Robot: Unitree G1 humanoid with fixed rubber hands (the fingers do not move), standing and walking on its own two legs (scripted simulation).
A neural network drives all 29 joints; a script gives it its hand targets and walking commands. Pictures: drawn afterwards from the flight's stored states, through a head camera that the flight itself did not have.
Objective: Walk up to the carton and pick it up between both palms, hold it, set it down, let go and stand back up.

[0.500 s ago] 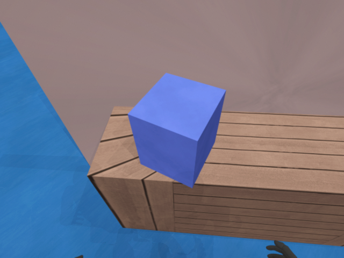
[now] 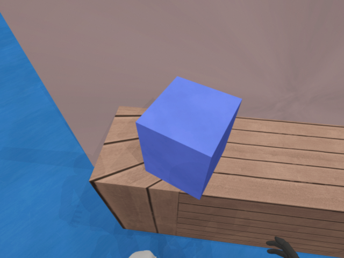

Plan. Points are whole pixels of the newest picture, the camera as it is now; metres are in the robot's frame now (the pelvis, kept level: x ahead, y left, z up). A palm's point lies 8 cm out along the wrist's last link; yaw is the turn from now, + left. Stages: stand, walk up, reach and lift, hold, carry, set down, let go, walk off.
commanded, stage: walk up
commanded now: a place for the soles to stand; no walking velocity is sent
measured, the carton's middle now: (188, 138) +0.45 -0.01 -0.04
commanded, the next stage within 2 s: reach and lift in 1.96 s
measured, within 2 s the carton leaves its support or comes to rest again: neither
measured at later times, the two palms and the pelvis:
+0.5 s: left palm out of the picture +0.09 +0.27 -0.10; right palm out of the picture +0.07 -0.26 -0.11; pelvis +0.02 +0.01 +0.00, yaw -5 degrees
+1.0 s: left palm (78, 252) +0.15 +0.25 -0.10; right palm out of the picture +0.09 -0.26 -0.10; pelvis +0.04 +0.00 +0.01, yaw -6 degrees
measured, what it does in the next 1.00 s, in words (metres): steps on the spot: left foot, then right foot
